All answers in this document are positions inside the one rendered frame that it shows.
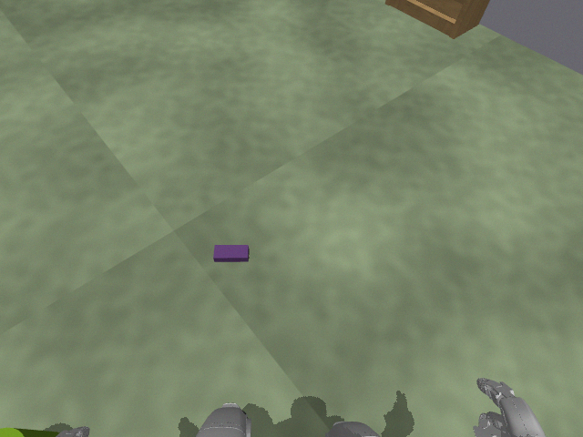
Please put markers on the bookshelf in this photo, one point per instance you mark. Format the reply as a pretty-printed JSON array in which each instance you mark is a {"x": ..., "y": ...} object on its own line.
[{"x": 451, "y": 17}]

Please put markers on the right robot hand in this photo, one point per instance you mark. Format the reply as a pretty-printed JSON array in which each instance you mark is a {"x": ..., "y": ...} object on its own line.
[{"x": 517, "y": 419}]

